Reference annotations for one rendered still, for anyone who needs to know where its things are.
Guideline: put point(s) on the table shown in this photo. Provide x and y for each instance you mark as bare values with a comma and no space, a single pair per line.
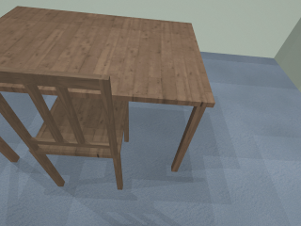
149,61

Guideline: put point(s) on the chair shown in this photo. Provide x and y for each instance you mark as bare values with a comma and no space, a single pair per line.
74,126

